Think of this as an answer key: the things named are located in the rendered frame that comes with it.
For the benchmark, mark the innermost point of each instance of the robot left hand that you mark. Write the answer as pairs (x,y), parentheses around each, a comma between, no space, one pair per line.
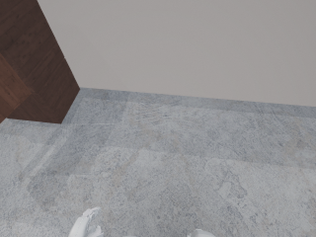
(81,226)

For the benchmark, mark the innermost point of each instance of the cupboard door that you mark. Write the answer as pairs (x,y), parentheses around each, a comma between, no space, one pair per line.
(13,90)

